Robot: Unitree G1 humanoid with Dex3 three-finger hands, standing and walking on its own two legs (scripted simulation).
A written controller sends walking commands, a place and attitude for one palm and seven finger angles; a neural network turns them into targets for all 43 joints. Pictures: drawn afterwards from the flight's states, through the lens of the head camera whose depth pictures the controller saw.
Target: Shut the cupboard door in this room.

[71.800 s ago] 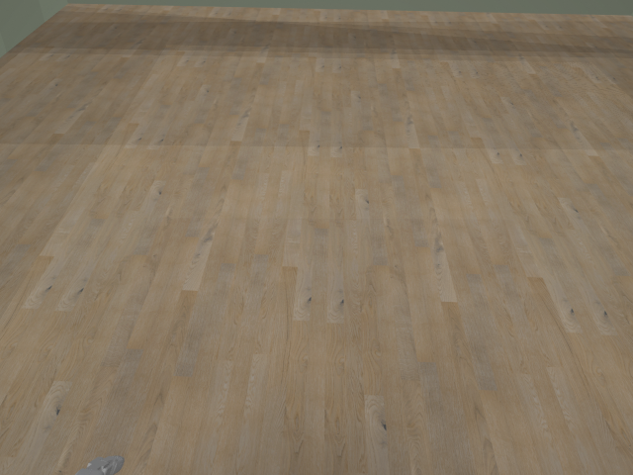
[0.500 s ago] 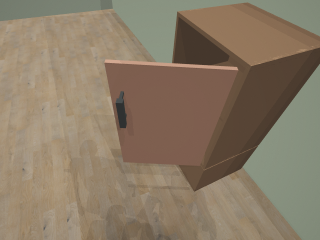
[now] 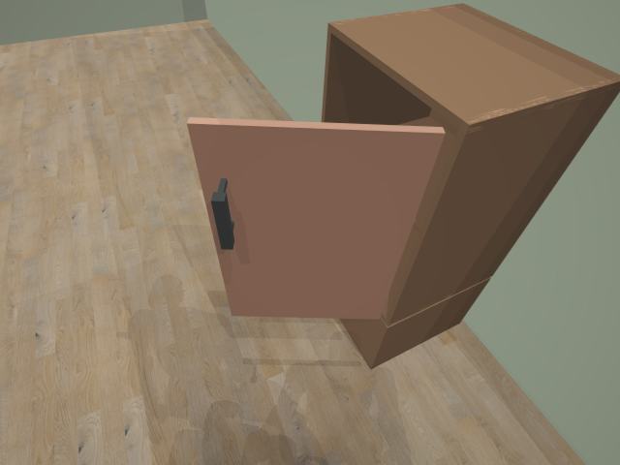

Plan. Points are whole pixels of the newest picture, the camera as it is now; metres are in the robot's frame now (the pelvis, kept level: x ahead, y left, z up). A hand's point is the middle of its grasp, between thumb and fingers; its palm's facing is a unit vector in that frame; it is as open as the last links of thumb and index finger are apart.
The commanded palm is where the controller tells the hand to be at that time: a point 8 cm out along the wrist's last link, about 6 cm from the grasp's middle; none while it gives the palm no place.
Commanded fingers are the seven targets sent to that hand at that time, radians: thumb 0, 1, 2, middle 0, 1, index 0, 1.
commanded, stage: shuffle to correct the standing spot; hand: left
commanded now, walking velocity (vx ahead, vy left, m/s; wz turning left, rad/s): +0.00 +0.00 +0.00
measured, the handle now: (225, 214) +0.53 +0.18 -0.02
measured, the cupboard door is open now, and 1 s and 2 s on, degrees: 63 63 63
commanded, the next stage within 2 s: come to a stop and stand still in 0.34 s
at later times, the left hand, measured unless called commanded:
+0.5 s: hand out of the picture +0.01 +0.14 -0.19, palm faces +0.05 -0.99 -0.16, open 7.4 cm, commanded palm none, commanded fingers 0.00 0.90 0.90 -0.20 -0.30 -0.20 -0.30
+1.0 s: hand out of the picture +0.12 +0.19 -0.19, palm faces +0.01 -0.96 -0.26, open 7.3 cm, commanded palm none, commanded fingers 0.00 0.90 0.90 -0.20 -0.30 -0.20 -0.30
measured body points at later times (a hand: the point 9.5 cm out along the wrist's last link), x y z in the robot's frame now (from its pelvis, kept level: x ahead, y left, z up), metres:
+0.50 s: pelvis +0.06 -0.02 -0.01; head +0.08 -0.01 +0.44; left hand +0.01 +0.19 -0.17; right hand +0.03 -0.24 -0.17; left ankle +0.01 +0.08 -0.74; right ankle +0.04 -0.15 -0.74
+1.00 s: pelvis +0.07 -0.01 -0.01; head +0.10 +0.00 +0.44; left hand +0.12 +0.24 -0.17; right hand +0.12 -0.25 -0.16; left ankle +0.01 +0.08 -0.74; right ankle +0.05 -0.15 -0.74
